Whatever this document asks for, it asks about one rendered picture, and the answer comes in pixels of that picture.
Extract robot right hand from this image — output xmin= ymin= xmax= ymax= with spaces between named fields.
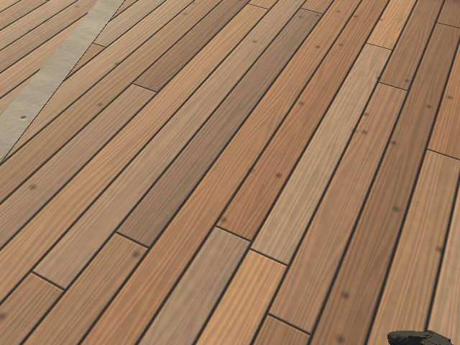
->
xmin=387 ymin=330 xmax=453 ymax=345

